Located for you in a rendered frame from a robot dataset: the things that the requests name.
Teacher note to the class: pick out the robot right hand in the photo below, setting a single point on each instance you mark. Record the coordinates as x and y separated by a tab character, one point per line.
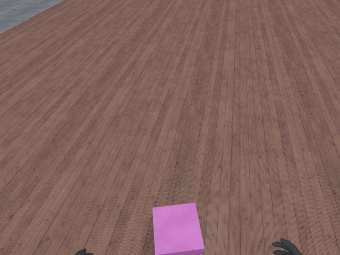
287	245

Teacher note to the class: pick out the carton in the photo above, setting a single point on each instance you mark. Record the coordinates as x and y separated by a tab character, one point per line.
177	230

